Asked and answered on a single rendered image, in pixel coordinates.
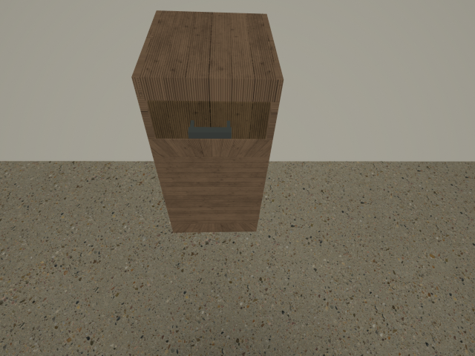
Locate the cabinet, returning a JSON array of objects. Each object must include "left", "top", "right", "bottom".
[{"left": 131, "top": 10, "right": 284, "bottom": 233}]

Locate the drawer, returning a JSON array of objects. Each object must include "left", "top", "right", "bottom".
[{"left": 147, "top": 100, "right": 271, "bottom": 139}]

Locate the handle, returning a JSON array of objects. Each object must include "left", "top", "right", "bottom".
[{"left": 188, "top": 120, "right": 232, "bottom": 139}]

